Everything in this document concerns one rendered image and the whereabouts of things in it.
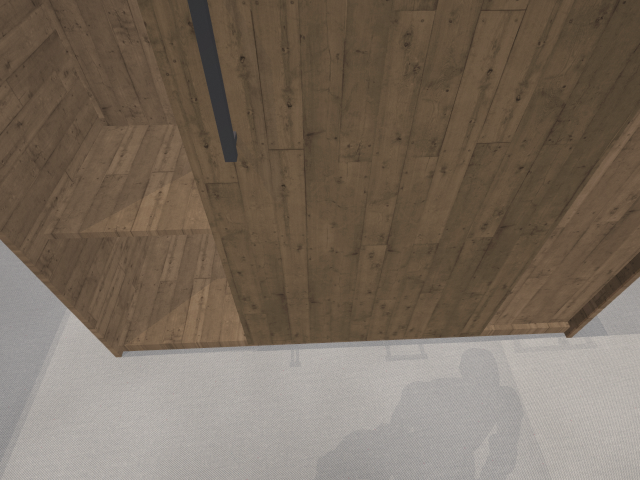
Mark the wardrobe door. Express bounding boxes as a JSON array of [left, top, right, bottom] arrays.
[[488, 109, 640, 325], [137, 0, 640, 345]]

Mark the handle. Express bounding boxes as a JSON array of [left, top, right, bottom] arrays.
[[187, 0, 238, 162]]

